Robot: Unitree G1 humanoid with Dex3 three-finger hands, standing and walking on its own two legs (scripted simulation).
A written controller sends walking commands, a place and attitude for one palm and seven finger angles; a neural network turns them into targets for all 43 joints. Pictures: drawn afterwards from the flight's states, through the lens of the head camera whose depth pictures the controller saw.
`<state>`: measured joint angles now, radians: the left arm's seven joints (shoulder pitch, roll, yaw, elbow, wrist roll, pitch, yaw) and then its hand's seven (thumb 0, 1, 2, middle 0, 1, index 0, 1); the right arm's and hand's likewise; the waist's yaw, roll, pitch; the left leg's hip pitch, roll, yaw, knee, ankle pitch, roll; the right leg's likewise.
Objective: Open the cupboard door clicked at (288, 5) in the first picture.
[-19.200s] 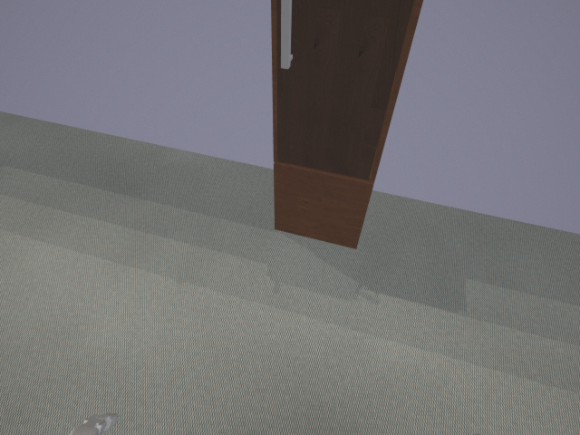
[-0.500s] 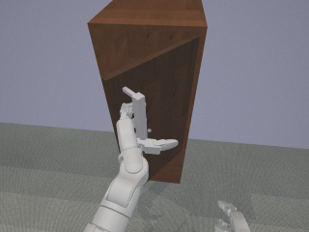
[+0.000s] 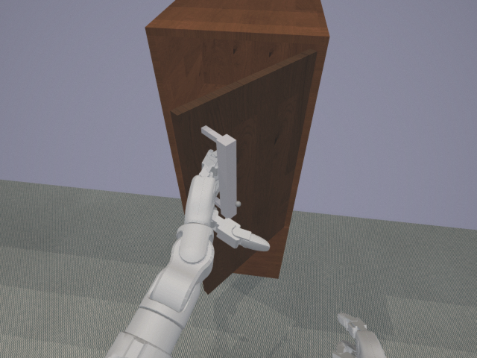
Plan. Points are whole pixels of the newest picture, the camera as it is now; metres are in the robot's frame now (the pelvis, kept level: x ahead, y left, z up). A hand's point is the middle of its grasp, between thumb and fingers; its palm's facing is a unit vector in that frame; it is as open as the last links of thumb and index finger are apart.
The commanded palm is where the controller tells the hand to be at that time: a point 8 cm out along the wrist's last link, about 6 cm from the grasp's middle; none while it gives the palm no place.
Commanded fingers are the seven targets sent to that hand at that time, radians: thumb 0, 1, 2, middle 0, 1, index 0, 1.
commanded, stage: slide the hand sideways off the handle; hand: left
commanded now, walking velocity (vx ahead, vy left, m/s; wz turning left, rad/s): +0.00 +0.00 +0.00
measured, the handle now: (219, 175) +0.38 +0.07 +0.13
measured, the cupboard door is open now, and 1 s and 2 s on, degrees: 52 53 53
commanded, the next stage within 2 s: draw the hand back to the body in 1.06 s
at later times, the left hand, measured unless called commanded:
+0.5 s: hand (223, 222) +0.29 +0.05 +0.12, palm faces -0.10 -1.00 -0.03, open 16.3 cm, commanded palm +0.25 +0.11 +0.12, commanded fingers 0.00 -0.50 0.30 -0.15 -0.30 -0.15 -0.30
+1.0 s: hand (186, 246) +0.24 +0.10 +0.12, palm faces -0.06 -1.00 -0.04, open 16.2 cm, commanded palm +0.21 +0.16 +0.12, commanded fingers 0.00 -0.50 0.30 -0.15 -0.30 -0.15 -0.30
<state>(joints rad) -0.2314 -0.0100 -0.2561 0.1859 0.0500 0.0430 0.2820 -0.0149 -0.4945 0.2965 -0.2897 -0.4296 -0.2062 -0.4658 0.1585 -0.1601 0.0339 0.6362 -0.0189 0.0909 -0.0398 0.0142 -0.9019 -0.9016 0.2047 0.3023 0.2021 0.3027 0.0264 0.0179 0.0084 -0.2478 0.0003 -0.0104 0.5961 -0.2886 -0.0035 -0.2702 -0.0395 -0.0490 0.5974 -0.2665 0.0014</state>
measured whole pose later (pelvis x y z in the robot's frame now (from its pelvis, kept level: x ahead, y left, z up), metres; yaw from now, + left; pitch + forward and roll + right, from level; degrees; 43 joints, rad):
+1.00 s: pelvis +0.04 -0.02 +0.00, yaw -1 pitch -2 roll +0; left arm 0.45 0.15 -0.03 -0.44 -0.15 0.05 -0.10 -0.02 -0.50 0.30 -0.18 -0.31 -0.17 -0.30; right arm 0.22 -0.20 0.06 0.51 0.02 -0.08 -0.04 0.02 -0.90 -0.90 0.20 0.30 0.20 0.30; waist 0.04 0.04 -0.03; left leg -0.22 0.03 -0.01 0.62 -0.37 -0.03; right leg -0.26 -0.01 -0.05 0.63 -0.34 -0.02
